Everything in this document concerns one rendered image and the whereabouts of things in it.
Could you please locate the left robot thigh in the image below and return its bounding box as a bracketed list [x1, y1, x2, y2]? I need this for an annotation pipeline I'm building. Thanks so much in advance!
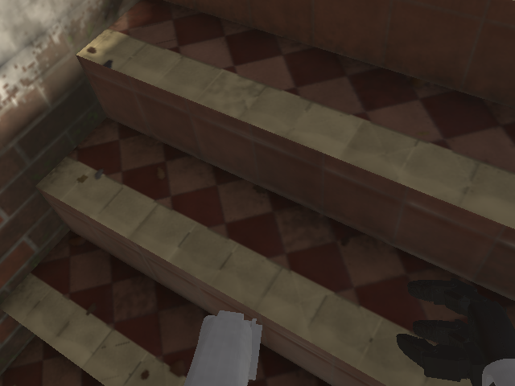
[184, 310, 262, 386]

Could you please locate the left robot shin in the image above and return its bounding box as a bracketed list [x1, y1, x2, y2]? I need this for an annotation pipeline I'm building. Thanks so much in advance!
[198, 315, 215, 341]

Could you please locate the right robot hand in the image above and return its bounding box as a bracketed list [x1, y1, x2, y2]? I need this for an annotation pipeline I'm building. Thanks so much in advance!
[396, 278, 515, 386]

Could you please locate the right robot forearm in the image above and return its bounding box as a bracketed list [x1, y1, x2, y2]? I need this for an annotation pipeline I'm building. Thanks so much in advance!
[482, 359, 515, 386]

